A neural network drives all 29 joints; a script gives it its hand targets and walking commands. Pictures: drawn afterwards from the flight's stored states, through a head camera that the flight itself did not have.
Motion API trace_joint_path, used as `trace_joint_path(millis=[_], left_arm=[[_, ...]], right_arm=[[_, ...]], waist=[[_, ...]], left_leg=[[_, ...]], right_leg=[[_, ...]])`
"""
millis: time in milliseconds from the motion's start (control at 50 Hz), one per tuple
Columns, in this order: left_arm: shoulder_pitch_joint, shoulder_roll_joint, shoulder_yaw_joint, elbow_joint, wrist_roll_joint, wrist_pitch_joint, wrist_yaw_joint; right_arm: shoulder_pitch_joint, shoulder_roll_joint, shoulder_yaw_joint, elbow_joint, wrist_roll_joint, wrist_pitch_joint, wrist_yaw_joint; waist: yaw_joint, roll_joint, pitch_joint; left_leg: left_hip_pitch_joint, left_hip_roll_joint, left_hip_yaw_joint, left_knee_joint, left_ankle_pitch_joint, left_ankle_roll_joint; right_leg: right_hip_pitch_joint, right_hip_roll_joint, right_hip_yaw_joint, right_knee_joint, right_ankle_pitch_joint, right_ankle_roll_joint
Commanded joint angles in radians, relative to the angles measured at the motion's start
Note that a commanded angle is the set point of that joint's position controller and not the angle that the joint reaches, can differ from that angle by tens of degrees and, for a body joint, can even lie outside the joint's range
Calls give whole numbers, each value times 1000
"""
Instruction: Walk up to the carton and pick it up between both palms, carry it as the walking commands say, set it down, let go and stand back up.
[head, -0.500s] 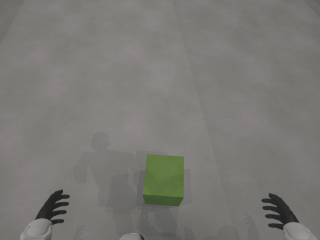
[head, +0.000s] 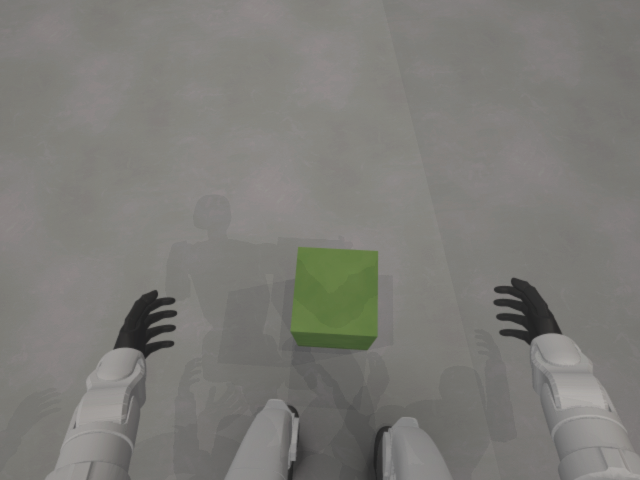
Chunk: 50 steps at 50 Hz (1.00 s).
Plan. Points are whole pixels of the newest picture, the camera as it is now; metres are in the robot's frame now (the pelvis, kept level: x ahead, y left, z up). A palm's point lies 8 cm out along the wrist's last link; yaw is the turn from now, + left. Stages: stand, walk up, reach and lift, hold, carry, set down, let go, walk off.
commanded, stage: reach and lift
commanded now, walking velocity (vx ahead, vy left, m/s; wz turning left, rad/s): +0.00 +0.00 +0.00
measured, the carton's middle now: (335, 302) +0.46 +0.03 -0.60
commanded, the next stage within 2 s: none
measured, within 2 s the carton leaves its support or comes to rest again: neither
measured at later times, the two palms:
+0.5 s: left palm (201, 262) +0.40 +0.24 -0.14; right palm (478, 264) +0.43 -0.18 -0.14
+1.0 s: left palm (232, 234) +0.47 +0.22 -0.19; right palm (451, 242) +0.48 -0.16 -0.19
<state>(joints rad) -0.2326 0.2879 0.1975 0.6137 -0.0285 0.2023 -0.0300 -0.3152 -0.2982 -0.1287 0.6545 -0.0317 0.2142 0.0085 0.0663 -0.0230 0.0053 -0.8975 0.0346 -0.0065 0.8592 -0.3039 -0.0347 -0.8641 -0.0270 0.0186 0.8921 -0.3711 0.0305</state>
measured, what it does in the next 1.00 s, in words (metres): lowers itself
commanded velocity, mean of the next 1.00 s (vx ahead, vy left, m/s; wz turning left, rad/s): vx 0.00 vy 0.00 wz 0.00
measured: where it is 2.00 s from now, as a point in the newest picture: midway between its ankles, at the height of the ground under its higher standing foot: (334, 476)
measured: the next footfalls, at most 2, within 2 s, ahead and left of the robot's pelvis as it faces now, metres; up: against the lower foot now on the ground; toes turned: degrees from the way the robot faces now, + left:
none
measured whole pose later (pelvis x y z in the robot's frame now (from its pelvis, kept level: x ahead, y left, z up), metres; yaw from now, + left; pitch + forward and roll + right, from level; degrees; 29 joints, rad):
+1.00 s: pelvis -0.02 +0.00 -0.07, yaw -1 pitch +49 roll +0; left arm -1.04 0.21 0.42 0.82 0.09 0.11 -0.05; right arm -1.06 -0.16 -0.32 0.78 -0.11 0.14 -0.04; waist 0.04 -0.02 -0.11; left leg -1.64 0.02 -0.03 1.06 -0.28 -0.04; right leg -1.61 0.01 0.06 1.10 -0.35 0.04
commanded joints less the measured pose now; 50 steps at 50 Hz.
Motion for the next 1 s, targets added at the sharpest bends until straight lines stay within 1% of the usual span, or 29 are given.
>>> trace_joint_path(millis=[0,40,100,160,220,340,460,540,640,700,760,840,900,980], left_arm=[[-206,129,35,-67,-1,-1,1],[-274,130,43,-50,2,7,1],[-359,134,57,-23,8,13,5],[-435,129,70,4,14,14,9],[-509,115,81,20,21,7,13],[-648,84,93,40,36,-28,19],[-772,57,116,58,56,-62,25],[-843,47,146,68,72,-78,31],[-947,47,190,92,86,-94,29],[-976,49,206,97,92,-96,20],[-972,48,215,96,99,-98,6],[-973,45,221,77,109,-103,-11],[-978,37,222,82,117,-106,-19],[-985,23,229,134,131,-115,-20]], right_arm=[[-187,-134,-34,-66,8,2,-5],[-256,-131,-34,-58,12,10,-5],[-355,-123,-34,-46,18,17,-6],[-444,-111,-39,-34,16,19,-11],[-519,-100,-54,-21,4,14,-17],[-640,-72,-103,17,-13,-19,-29],[-740,-46,-147,54,-9,-57,-31],[-806,-28,-162,59,-8,-74,-28],[-916,-1,-171,55,-17,-86,-31],[-943,8,-179,43,-36,-87,-37],[-935,24,-186,30,-55,-87,-42],[-931,49,-190,1,-68,-89,-46],[-936,64,-193,2,-74,-92,-46],[-941,80,-196,55,-84,-99,-46]], waist=[[-5,16,-460],[0,16,-478],[11,9,-515],[16,-4,-562],[13,-15,-621],[-4,-13,-744],[-20,26,-878],[-19,42,-955],[-6,24,-1020],[-7,4,-1082],[-8,-14,-1121],[-8,-23,-1136],[-7,-21,-1101],[-8,-9,-1008]], left_leg=[[229,-76,77,-52,161,-22],[201,-74,81,-46,113,-20],[159,-73,88,-34,76,-19],[122,-75,91,-20,64,-19],[102,-76,88,-4,78,-20],[88,-81,72,42,181,-22],[117,-87,57,101,323,-25],[132,-92,52,132,405,-24],[77,-99,55,156,445,-17],[58,-103,63,161,471,-14],[25,-105,69,160,500,-11],[-42,-104,74,165,515,-7],[-107,-103,76,182,489,-6],[-222,-104,78,242,408,-11]], right_leg=[[130,77,-36,-98,115,18],[116,76,-35,-91,77,18],[98,77,-37,-74,48,18],[76,80,-41,-54,37,20],[46,86,-46,-34,46,20],[-47,102,-56,13,125,20],[-176,118,-65,57,220,19],[-240,124,-70,78,271,21],[-265,125,-69,100,320,30],[-231,124,-71,109,368,33],[-196,124,-67,115,424,36],[-183,123,-60,127,466,36],[-221,122,-58,144,440,38],[-343,124,-59,197,352,43]])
